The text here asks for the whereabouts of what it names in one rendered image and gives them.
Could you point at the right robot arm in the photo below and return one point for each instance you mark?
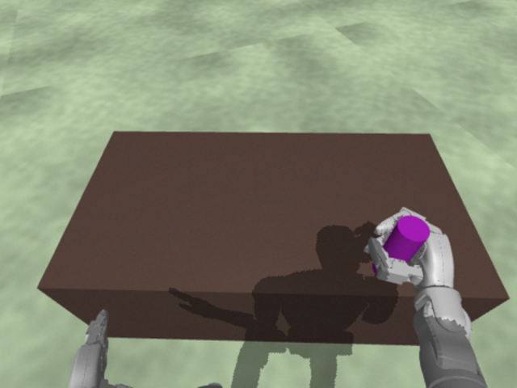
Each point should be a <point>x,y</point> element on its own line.
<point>444,329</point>

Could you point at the can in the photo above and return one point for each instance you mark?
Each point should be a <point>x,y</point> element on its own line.
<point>408,235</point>

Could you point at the right robot hand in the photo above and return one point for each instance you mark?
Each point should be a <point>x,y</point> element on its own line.
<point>431,265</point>

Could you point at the left robot hand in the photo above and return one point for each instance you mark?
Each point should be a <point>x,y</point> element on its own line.
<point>90,361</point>

